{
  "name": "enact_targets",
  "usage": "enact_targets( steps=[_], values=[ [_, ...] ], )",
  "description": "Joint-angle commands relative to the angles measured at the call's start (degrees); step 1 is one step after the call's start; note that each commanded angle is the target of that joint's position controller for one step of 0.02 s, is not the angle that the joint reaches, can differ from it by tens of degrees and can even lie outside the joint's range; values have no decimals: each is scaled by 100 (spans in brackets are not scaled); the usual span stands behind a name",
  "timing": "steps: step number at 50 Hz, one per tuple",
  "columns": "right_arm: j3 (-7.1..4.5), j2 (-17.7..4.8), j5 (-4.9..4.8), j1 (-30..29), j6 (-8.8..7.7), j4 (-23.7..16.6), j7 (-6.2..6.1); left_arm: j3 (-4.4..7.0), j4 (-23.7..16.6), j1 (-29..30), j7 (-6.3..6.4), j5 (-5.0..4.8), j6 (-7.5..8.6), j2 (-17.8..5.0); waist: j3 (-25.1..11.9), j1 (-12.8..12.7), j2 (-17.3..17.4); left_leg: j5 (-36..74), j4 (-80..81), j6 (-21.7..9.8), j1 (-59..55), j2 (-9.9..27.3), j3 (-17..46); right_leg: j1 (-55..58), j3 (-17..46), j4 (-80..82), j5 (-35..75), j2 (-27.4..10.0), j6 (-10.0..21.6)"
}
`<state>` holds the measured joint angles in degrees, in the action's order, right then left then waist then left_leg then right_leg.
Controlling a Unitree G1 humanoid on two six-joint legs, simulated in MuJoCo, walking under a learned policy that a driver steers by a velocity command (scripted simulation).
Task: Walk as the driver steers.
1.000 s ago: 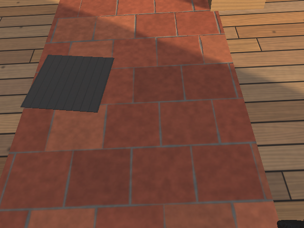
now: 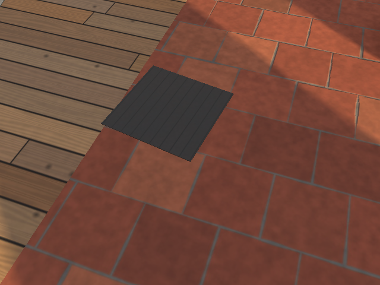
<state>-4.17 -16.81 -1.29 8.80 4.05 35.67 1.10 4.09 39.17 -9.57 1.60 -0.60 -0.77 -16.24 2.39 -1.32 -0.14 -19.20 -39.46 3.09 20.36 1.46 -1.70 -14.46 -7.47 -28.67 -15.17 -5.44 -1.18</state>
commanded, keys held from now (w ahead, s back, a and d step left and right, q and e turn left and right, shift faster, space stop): q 0.38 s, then no key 0.62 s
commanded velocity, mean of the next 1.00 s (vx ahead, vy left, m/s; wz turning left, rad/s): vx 0.00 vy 0.00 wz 0.35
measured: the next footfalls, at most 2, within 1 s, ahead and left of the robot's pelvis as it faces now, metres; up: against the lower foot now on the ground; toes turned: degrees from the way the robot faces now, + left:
left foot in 0.02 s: +0.04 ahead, +0.12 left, +0.00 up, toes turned +3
right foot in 0.50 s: +0.09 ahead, -0.10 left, +0.00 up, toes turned +21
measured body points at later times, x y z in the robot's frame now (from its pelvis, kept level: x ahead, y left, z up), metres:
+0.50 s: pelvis +0.01 +0.01 +0.00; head +0.04 +0.01 +0.44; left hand +0.09 +0.32 -0.09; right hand +0.25 -0.22 -0.09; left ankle +0.00 +0.12 -0.74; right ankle +0.06 -0.11 -0.74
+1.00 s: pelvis +0.00 +0.02 +0.00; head +0.00 +0.03 +0.45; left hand +0.03 +0.31 -0.12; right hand +0.21 -0.17 -0.11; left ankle -0.06 +0.13 -0.74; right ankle +0.06 -0.11 -0.74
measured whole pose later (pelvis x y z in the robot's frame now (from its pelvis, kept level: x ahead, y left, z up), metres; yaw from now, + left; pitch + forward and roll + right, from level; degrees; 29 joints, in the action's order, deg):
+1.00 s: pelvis +0.00 +0.02 +0.00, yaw +19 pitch -1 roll +0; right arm -1.8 -13.2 1.0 12.6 0.9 41.8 -0.8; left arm 1.7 44.9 -10.7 0.5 0.8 0.5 -14.3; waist 1.7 -1.0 -0.7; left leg -18.0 -30.0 0.3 10.6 -0.9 3.7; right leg -12.9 2.0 -29.0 -14.9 -1.2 -2.2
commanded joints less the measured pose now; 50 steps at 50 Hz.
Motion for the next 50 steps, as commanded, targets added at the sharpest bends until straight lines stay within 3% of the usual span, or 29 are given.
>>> enact_targets(
  steps=[1,2,3,4,5,6,7,10,14,19,22,24,25,26,27,28,30,33,35,37,39,40,41,42,43,44,46,50],
  values=[
    [-262,-664,24,467,-55,-296,-10,293,-149,-147,-14,-123,106,-916,-767,237,-699,1304,1662,-472,-1023,-278,-146,357,528,-270,1958,-977,658],
    [-417,-1215,19,689,-78,-332,-93,216,-182,-290,-37,82,123,-624,-901,176,549,3153,1818,-859,-2135,696,1264,-895,-41,-1638,333,-469,82],
    [-489,-1754,161,638,-141,-469,-116,97,-545,51,-21,306,141,-391,-886,192,1938,4762,1669,-2065,-2444,2063,3083,-2531,111,-2965,-2372,367,-353],
    [-413,-1408,301,793,-265,-460,-65,192,-575,507,23,215,149,-715,-1228,654,1201,4129,1866,-2466,-2168,2090,3053,-2571,957,-3845,-2449,383,-345],
    [-333,-1255,291,540,-350,-405,-66,237,-543,555,38,80,119,-821,-936,460,930,3562,1917,-2165,-1877,1729,2525,-2580,1106,-4028,-1974,295,-260],
    [-308,-1117,172,188,-373,-414,-109,262,-422,419,84,80,86,-802,-761,270,659,3021,1917,-1818,-1679,1365,2177,-2581,1156,-3866,-1467,245,-241],
    [-244,-964,57,-48,-353,-450,-145,284,-368,334,125,125,52,-845,-662,174,678,2917,1926,-1648,-1514,1209,2028,-2536,1180,-3705,-1123,235,-275],
    [-199,-929,108,-137,-297,-463,-228,265,-280,91,89,122,82,-710,-809,40,748,2996,1936,-1625,-1203,930,1850,-2050,1098,-3545,-522,457,-380],
    [-245,-1047,74,15,-267,-405,-294,176,-336,350,54,93,123,-539,-779,193,798,2337,1858,-1599,-1282,838,2125,-1839,1187,-2292,-339,570,-422],
    [-285,-1149,71,-44,-212,-428,-241,186,-386,431,-44,32,203,-611,-678,263,958,1926,1767,-1623,-942,803,2780,-1150,1264,-1297,-575,763,-327],
    [-233,-1036,43,-156,-182,-424,-225,188,-332,203,-125,10,269,-607,-820,189,981,2402,1473,-1512,-1071,760,2944,-629,1175,-504,-350,736,-200],
    [-159,-852,2,-153,-165,-392,-258,190,-273,-18,-159,72,315,-591,-840,19,820,1937,1202,-1136,-752,453,2805,282,1187,718,880,537,5],
    [-70,-586,104,110,-191,-376,-262,227,-357,-48,-132,189,312,-890,-994,166,72,807,558,-784,-303,71,2358,875,1996,887,1654,-369,317],
    [-65,-532,94,312,-242,-417,-263,271,-340,181,-121,300,265,-1222,-679,500,-1260,-932,-146,-429,514,-802,1369,835,3020,975,2688,-1172,1168],
    [-175,-928,172,187,-280,-379,-290,194,-379,154,-123,305,289,-864,-709,230,-1283,-1801,-1228,-121,610,-619,1212,554,3522,1105,2584,-1660,1829],
    [-286,-1176,107,151,-276,-307,-295,159,-384,203,-112,241,300,-794,-586,187,-979,-1656,-1975,-6,746,-567,1216,514,3277,1095,2344,-1495,1831],
    [-276,-946,96,242,-184,-129,-321,121,-362,407,-82,86,293,-704,-441,247,-715,-1167,-2373,178,915,-508,1263,555,2632,977,1934,-1003,1435],
    [-102,-420,82,231,-150,-71,-283,33,-282,468,-76,95,229,-515,-489,252,-837,-807,-1439,310,452,-362,845,562,1918,856,2331,-547,1258],
    [2,-207,92,8,-180,-116,-250,49,-228,353,-78,101,161,-568,-606,73,-1057,-801,-384,313,-24,-208,503,663,1779,743,2483,-457,1250],
    [-29,-316,43,61,-196,-47,-230,69,-157,163,-83,68,101,-695,-682,11,-1094,-314,563,259,-409,-237,342,765,1902,610,2473,-517,1290],
    [-37,-367,94,314,-211,117,-211,16,-72,47,-99,-6,109,-618,-620,161,-910,1020,2028,40,-1177,-262,300,498,1857,524,2226,-417,1034],
    [-56,-581,163,319,-215,70,-236,-23,-16,-136,-125,37,181,-554,-702,98,-630,1634,2012,-136,-1692,41,702,166,1819,498,1803,-348,711],
    [-126,-976,207,365,-203,32,-288,-71,-52,-237,-189,186,277,-463,-846,-112,197,2758,1583,-399,-1997,568,1154,-132,1429,198,1223,-11,397],
    [-87,-758,227,210,-212,155,-237,-121,-23,-207,-190,206,312,-260,-846,-189,874,1711,1549,-709,-1277,553,1178,261,1016,336,383,320,95],
    [-18,-461,238,77,-247,68,-182,-99,17,97,-175,224,304,-457,-577,7,600,1063,1679,-705,-986,399,1155,354,977,228,388,355,-65],
    [17,-368,275,117,-283,134,-181,-83,29,219,-161,197,286,-460,-481,52,483,788,1739,-613,-847,341,1123,368,960,195,477,360,-75],
    [20,-437,241,161,-365,192,-189,-83,87,149,-111,154,210,-442,-205,49,465,830,1729,-502,-670,251,1064,308,996,182,669,345,-37],
    [76,-338,221,313,-426,294,-226,-82,276,8,-61,126,192,-391,-138,52,364,882,1674,-466,-613,188,1013,344,1012,194,757,329,-48]
  ],
)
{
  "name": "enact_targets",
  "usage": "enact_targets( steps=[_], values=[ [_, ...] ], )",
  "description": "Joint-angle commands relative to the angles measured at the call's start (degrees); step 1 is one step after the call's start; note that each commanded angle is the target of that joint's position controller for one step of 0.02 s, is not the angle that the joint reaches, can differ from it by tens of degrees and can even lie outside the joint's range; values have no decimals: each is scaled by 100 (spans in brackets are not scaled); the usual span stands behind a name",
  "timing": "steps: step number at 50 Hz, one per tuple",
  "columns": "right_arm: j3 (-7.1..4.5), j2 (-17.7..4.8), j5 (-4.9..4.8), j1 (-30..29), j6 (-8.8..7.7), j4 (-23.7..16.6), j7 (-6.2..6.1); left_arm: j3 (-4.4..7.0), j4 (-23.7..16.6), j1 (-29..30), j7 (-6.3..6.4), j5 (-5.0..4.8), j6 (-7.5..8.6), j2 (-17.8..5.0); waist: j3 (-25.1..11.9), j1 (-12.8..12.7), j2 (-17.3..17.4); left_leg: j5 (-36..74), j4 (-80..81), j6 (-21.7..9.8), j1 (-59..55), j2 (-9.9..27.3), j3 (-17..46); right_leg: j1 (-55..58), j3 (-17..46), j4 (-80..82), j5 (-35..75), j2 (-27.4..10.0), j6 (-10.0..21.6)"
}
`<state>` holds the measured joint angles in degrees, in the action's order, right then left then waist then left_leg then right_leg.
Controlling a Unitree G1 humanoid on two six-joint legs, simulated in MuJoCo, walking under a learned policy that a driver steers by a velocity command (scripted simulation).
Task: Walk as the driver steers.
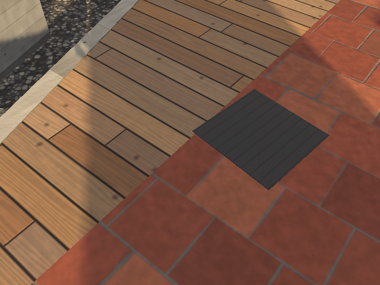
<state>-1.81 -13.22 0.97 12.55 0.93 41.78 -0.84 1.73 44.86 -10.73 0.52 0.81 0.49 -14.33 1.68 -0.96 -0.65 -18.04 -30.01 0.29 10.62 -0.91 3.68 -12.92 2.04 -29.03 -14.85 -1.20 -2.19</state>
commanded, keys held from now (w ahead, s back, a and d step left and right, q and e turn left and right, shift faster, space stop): no key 0.12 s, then w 0.74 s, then w+e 0.14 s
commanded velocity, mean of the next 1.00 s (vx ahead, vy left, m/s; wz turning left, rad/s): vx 0.32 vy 0.00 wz -0.01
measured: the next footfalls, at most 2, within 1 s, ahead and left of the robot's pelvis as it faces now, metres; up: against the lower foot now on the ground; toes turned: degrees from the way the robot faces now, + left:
left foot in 0.84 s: +0.44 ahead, +0.10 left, +0.00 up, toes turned +1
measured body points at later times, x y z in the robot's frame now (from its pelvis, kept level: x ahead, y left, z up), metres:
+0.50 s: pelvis +0.08 -0.04 +0.01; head +0.09 -0.06 +0.46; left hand +0.10 +0.24 -0.11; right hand +0.19 -0.31 -0.12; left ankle +0.04 +0.11 -0.66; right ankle +0.03 -0.12 -0.74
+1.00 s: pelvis +0.35 +0.01 +0.00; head +0.37 +0.02 +0.45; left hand +0.41 +0.29 -0.13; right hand +0.46 -0.26 -0.11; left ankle +0.40 +0.10 -0.74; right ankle +0.27 -0.13 -0.64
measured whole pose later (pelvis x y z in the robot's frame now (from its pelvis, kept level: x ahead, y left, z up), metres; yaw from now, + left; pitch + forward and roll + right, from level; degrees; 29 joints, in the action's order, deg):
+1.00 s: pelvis +0.35 +0.01 +0.00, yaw -3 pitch +0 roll +2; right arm -3.1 -14.7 0.4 11.5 -5.5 45.5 1.7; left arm 2.4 49.6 -17.6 0.4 -2.0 4.1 -16.8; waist 3.0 -0.5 -2.3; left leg -7.9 -22.8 -4.0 15.2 -3.4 -5.4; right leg -25.4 3.9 -67.7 -18.1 -3.9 2.1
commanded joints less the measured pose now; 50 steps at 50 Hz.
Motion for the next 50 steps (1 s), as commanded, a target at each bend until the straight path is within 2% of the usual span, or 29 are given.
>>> enact_targets(
  steps=[1,6,8,9,11,13,15,16,17,18,19,20,21,23,25,28,31,34,37,39,41,42,43,44,45,46,47,48,50],
  values=[
    [-154,-687,-7,-53,-119,-301,-36,158,-243,105,55,-17,62,-580,-57,19,376,771,724,-191,362,414,470,195,63,236,738,-97,37],
    [-132,-642,-21,4,-147,-183,-40,175,8,14,96,-35,44,-610,-77,25,200,931,685,-207,301,361,418,252,77,255,864,-115,-21],
    [-172,-739,-59,176,-116,-75,-62,171,141,-84,119,-67,26,-568,-151,85,357,-512,870,-356,239,329,496,91,-246,-54,-213,158,-6],
    [-228,-910,-91,275,-92,-55,-68,175,135,-29,124,-99,42,-553,27,173,592,-1647,1122,-558,292,508,836,-297,-450,-427,-812,316,26],
    [-290,-1152,-137,507,-115,-10,-74,177,-35,255,100,-181,173,-541,541,333,1105,-2986,1811,-1089,389,1292,2025,-1169,-481,-1203,-1157,276,167],
    [-289,-1127,-175,521,-225,40,-88,196,-120,335,21,-267,352,-565,803,295,1220,-2628,1992,-1350,341,1689,2523,-1582,-157,-1531,-1362,-33,445],
    [-270,-1046,-251,240,-264,-10,-68,185,0,41,-97,-299,493,-523,647,62,1073,-1909,1797,-1203,294,1549,2056,-1047,-207,-682,-1224,-99,686],
    [-260,-1023,-286,-61,-248,-76,-52,210,255,-458,-135,-280,536,-522,424,-220,917,-1448,1579,-1009,719,1238,1548,35,-408,39,-349,67,721],
    [-227,-881,-240,-171,-251,-116,-46,274,539,-988,-150,-212,540,-612,158,-416,717,-946,1067,-802,1114,881,1069,994,-387,161,188,201,632],
    [-120,-516,-168,-367,-287,-244,-39,363,701,-1639,-138,-173,551,-920,-54,-640,-118,-484,-351,-431,1695,331,311,1678,782,754,-420,-540,824],
    [-115,-459,-196,-408,-385,-534,-85,512,720,-2074,-191,-159,584,-1626,-146,-684,-1655,-1049,-2106,-79,2793,-320,-266,2229,3275,1705,-1205,-1778,1610],
    [-213,-800,-303,-280,-472,-503,-94,387,619,-1790,-204,-97,630,-1289,55,-506,-1182,-1547,-3143,-113,3331,-111,260,2060,3945,1948,-1552,-2137,1946],
    [-235,-858,-361,-121,-543,-405,-38,298,510,-1429,-177,-119,655,-989,397,-316,-772,-1014,-3494,-234,3641,176,397,1963,3376,1889,-1489,-1977,1818],
    [-252,-819,-277,-201,-624,-300,30,241,425,-1147,-158,-117,621,-868,467,-223,-386,-46,-3360,-353,3836,515,174,1973,2382,1956,-726,-1583,1476],
    [-261,-726,-209,-311,-621,-298,133,129,470,-1276,-157,-81,552,-600,290,-219,-505,516,-3027,-307,3478,626,-44,1874,1518,1993,627,-1206,1247],
    [-191,-483,-176,-642,-571,-421,216,124,551,-1507,-96,-108,474,-721,240,-277,-396,945,-2377,-75,3412,575,-352,1771,865,2034,1952,-1041,1290],
    [-91,-318,-203,-1297,-599,-655,259,124,561,-1518,-6,-93,415,-864,428,-402,-380,1684,-1140,46,2954,451,-527,1270,444,2228,1977,-874,1228],
    [-71,-376,-248,-1762,-637,-805,324,137,656,-1736,26,-136,408,-950,633,-492,-428,2149,-412,19,2519,304,-608,1095,350,2376,1767,-989,1269],
    [-100,-528,-262,-1930,-682,-916,389,179,729,-1742,32,-194,379,-997,671,-330,-446,2008,-33,-228,2460,271,-477,1580,317,2142,2324,-1259,1193],
    [-186,-743,-238,-1609,-689,-858,386,236,705,-1632,42,-169,339,-1128,286,-29,-559,1668,19,-442,1888,71,-574,1927,231,1534,3962,-1323,1069],
    [-394,-1118,-240,-136,-640,-433,292,248,645,-1486,56,-106,240,-1158,-726,758,-600,1627,105,-764,-66,-198,-786,1664,-37,-254,5461,-1031,855],
    [-479,-1410,-177,943,-594,-191,209,167,504,-1501,73,-11,234,-985,-1537,1131,-175,1435,-176,-1091,-2011,735,264,300,-67,-1920,3904,-811,720],
    [-543,-1815,-116,1257,-602,-33,253,-96,445,-2406,-12,-40,337,-20,-2518,548,1568,-210,486,-2087,-3850,2251,3311,-1845,40,-4090,-993,408,369],
    [-394,-1161,-143,1161,-601,-25,241,44,527,-1976,-58,-229,478,-658,-2268,811,1140,-1035,1335,-1934,-3443,2259,4059,-2469,767,-4782,-1677,313,454],
    [-325,-986,-150,632,-614,-45,211,170,262,-1274,-72,-417,544,-1015,-1126,709,873,-813,1495,-1622,-2489,2111,3054,-2843,628,-4853,-1222,26,517],
    [-294,-892,-132,223,-638,-66,207,160,179,-943,-36,-408,571,-970,-637,507,330,-64,1643,-1462,-1582,1920,2268,-2633,487,-4591,-680,-283,524],
    [-262,-742,-82,-28,-683,-44,230,182,179,-830,-7,-324,544,-883,-337,315,193,574,1809,-1356,-906,1686,1664,-2412,450,-4276,-356,-463,486],
    [-237,-632,-14,-171,-742,-6,241,203,235,-1015,4,-287,460,-799,-327,91,408,871,1980,-1263,-493,1499,1182,-2013,518,-4094,-124,-639,467],
    [-249,-575,-38,-226,-832,129,262,183,311,-1225,16,-280,295,-570,-230,-52,471,1128,2276,-1296,-24,1399,663,-1752,488,-3910,-30,-715,383]
  ],
)
Over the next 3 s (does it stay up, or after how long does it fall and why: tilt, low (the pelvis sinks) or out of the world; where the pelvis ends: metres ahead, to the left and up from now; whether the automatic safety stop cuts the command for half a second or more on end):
stays up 1.31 -0.50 -0.02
